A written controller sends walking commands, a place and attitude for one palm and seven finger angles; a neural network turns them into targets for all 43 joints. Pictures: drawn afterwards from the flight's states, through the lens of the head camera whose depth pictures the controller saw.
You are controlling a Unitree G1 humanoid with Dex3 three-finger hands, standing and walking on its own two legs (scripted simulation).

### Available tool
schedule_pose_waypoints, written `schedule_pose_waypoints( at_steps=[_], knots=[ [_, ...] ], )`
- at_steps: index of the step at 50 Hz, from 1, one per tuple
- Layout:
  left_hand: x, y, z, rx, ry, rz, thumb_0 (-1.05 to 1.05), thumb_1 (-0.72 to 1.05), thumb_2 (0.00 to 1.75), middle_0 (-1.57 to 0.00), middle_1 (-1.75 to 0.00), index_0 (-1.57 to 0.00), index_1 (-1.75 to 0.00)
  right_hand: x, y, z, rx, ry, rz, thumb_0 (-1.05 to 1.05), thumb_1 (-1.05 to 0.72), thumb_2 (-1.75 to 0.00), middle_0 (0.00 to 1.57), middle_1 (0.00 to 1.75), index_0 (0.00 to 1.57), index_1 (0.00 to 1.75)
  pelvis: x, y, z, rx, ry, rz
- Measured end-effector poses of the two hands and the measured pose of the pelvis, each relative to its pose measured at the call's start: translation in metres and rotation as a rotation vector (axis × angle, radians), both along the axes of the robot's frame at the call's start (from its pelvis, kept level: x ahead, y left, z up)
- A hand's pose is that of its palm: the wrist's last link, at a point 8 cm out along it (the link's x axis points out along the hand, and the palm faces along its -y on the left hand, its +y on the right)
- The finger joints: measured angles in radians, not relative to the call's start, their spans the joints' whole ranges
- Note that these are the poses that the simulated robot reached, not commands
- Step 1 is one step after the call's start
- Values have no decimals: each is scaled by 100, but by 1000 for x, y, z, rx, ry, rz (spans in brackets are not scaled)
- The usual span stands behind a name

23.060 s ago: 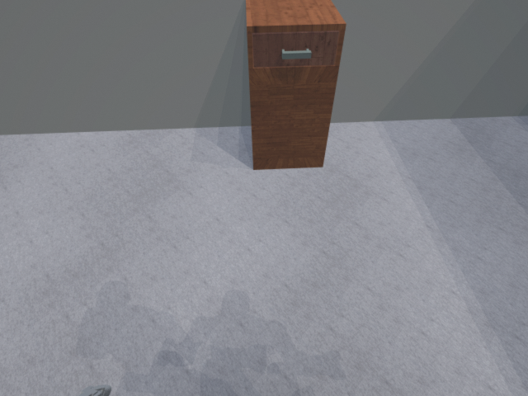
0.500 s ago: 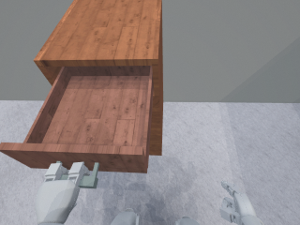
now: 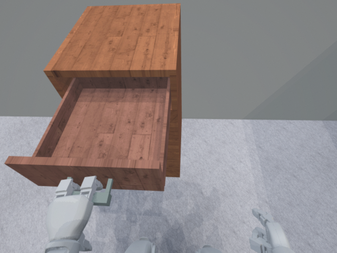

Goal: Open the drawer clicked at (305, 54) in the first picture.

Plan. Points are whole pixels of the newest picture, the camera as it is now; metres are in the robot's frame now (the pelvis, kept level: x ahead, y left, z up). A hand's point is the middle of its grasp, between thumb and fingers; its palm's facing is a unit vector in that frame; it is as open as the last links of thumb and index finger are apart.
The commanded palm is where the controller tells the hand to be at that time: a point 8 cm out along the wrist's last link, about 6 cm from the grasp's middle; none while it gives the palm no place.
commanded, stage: lift the hand off the handle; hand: left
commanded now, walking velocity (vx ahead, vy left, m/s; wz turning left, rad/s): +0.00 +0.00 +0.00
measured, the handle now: (86, 189) +0.27 +0.22 -0.01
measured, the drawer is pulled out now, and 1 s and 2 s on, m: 0.30 0.30 0.30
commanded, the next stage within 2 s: none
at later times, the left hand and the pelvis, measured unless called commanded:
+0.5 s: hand (83, 212) +0.22 +0.22 -0.02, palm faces -0.02 -0.09 -1.00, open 13.8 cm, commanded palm +0.20 +0.23 +0.04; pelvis -0.01 +0.01 +0.01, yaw +0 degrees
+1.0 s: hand (68, 206) +0.22 +0.24 +0.02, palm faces +0.01 -0.11 -0.99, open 13.6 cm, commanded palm +0.20 +0.23 +0.08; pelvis +0.01 +0.02 +0.03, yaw +0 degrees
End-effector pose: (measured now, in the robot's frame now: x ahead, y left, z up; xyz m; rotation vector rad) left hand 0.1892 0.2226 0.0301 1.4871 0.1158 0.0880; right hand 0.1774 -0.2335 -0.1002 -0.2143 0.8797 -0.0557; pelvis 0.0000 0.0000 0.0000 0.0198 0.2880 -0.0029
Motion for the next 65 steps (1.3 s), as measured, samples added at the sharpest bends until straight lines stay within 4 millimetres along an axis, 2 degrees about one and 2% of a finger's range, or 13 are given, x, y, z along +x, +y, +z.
schedule_pose_waypoints(
  at_steps=[7,19,27,37,49,65],
  knots=[
    [0,0,0,-3,-8,-1,0,-48,31,-30,-119,-32,-120,-3,2,0,-1,2,-3,1,-90,-90,20,30,20,30,-2,3,0,-2,-1,-1],
    [4,2,-2,-4,-22,-23,0,-49,30,-33,-122,-32,-120,-7,13,-4,-1,24,-7,1,-90,-90,20,30,20,30,-6,7,1,-11,-9,7],
    [8,3,5,-16,11,-25,0,-49,30,-36,-121,-33,-121,-10,17,6,4,17,-26,1,-90,-90,20,30,20,30,-6,9,10,-14,-32,4],
    [10,6,19,-30,-4,-38,0,-49,30,-38,-121,-36,-123,-11,12,19,-9,3,-38,1,-90,-90,20,30,20,30,-1,12,18,-15,-50,-3],
    [8,18,44,-26,-22,25,0,-49,30,-34,-120,-36,-122,2,17,32,11,-18,-21,1,-90,-90,20,30,20,30,6,16,28,-15,-82,-3],
    [9,13,65,-44,-15,-19,0,-49,30,-32,-120,-36,-122,23,34,44,53,-62,28,1,-90,-90,20,30,20,30,14,20,37,-15,-107,-5]
  ],
)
